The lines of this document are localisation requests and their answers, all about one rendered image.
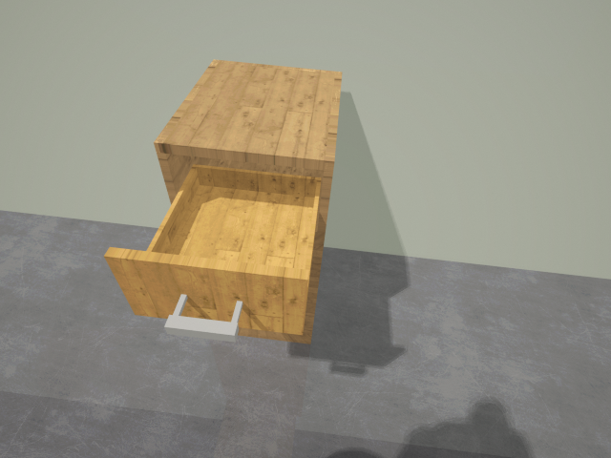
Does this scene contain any handle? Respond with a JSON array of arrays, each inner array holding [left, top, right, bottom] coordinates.
[[164, 294, 242, 343]]

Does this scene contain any cabinet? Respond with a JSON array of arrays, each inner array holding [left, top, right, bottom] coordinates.
[[154, 59, 342, 344]]

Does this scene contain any drawer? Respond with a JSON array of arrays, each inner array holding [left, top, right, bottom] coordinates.
[[104, 164, 322, 335]]

